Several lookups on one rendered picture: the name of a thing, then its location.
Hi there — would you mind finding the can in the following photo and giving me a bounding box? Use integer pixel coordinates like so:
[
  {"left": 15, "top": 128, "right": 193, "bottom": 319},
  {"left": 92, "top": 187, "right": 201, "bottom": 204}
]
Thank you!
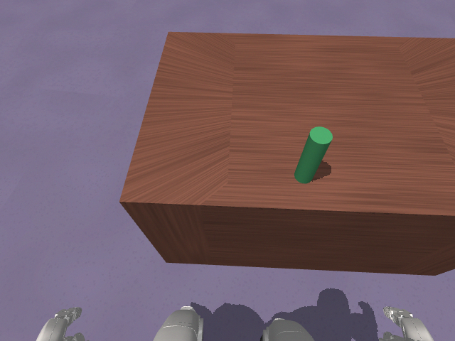
[{"left": 294, "top": 126, "right": 333, "bottom": 183}]

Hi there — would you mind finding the right robot hand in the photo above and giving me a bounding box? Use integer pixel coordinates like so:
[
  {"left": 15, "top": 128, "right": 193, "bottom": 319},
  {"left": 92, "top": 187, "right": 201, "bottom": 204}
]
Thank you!
[{"left": 378, "top": 306, "right": 434, "bottom": 341}]

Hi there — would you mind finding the left robot hand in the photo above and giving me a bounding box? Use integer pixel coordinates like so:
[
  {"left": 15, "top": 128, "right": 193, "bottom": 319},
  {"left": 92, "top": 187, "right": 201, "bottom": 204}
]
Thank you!
[{"left": 36, "top": 307, "right": 89, "bottom": 341}]

